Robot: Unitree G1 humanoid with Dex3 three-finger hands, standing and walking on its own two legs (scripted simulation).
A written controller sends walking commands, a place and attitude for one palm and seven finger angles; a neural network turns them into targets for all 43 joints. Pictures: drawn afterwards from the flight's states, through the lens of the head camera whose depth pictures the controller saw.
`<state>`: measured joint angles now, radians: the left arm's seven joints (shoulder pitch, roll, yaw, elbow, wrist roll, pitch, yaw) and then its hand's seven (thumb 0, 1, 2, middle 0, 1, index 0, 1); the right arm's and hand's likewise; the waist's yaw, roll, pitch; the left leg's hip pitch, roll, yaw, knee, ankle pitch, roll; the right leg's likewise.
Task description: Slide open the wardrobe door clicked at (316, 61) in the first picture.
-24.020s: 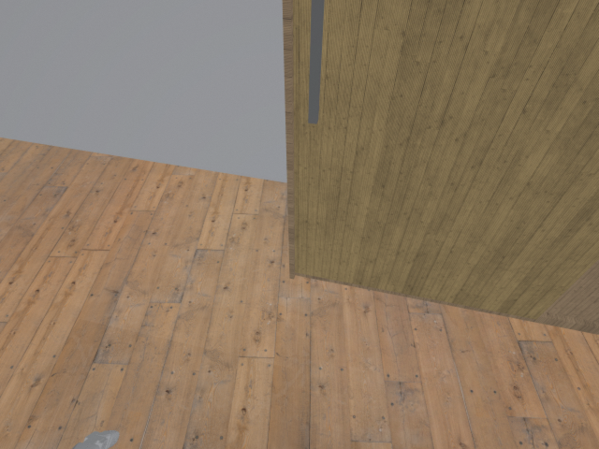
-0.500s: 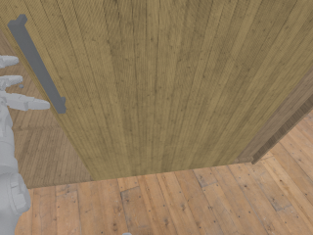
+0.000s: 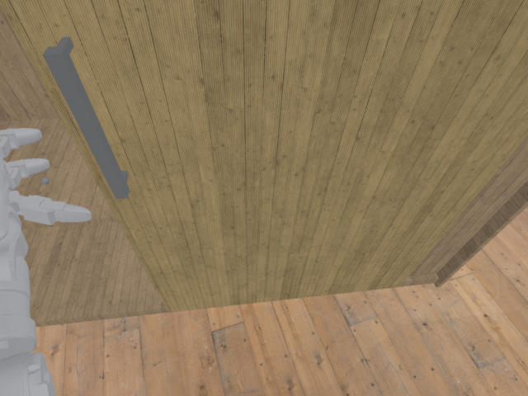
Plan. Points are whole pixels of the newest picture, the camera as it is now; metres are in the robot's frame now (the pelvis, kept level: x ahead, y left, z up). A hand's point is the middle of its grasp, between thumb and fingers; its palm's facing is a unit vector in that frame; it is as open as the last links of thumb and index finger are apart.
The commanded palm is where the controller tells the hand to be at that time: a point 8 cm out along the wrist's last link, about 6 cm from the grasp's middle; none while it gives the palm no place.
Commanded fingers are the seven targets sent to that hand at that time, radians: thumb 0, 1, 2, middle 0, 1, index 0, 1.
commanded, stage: slip the hand off the handle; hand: left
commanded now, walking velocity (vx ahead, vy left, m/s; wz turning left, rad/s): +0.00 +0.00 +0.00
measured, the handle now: (98, 129) +0.47 +0.28 +0.15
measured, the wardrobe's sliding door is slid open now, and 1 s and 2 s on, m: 0.69 0.69 0.69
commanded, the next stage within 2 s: draw the hand back to the body in 0.34 s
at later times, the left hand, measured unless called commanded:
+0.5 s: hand (11, 230) +0.29 +0.33 +0.14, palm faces +0.46 -0.86 -0.20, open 14.7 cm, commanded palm +0.25 +0.35 +0.15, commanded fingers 0.00 -0.55 0.20 -0.25 -1.15 -0.25 -1.15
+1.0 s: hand (13, 269) +0.23 +0.28 +0.16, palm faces +0.23 -0.97 -0.07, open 14.5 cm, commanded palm +0.18 +0.32 +0.17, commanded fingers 0.00 -0.26 0.34 -0.24 -0.98 -0.24 -0.98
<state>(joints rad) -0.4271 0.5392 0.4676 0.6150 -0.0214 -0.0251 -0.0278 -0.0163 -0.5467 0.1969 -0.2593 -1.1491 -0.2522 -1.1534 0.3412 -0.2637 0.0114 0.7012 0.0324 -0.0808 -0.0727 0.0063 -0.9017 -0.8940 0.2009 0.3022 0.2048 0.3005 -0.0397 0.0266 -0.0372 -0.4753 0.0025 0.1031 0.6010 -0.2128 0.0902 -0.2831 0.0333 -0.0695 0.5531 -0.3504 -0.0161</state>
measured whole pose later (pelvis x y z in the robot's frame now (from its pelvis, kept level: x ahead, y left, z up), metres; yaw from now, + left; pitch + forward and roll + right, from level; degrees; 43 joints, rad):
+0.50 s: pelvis -0.02 -0.01 +0.01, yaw +3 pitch -1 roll -2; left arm -0.28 0.47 0.40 0.40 -0.11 0.05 -0.06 -0.02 -0.55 0.20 -0.26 -1.15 -0.25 -1.15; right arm 0.21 -0.26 0.05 0.71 0.05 -0.16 -0.13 0.01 -0.90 -0.89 0.20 0.30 0.21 0.30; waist 0.04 0.03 0.00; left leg -0.37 -0.01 0.05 0.53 -0.15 0.08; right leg -0.17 0.03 -0.12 0.50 -0.32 -0.03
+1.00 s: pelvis -0.02 -0.02 +0.01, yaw +2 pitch -5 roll -2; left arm -0.01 0.44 0.43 0.13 -0.32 0.06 -0.31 -0.02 -0.50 0.22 -0.25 -1.12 -0.25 -1.13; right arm 0.22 -0.28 0.06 0.67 0.07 -0.25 -0.13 0.01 -0.90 -0.89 0.20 0.30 0.20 0.30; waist 0.06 0.06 0.00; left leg -0.29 0.00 0.07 0.52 -0.16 0.07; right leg -0.09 0.05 -0.09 0.48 -0.31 -0.04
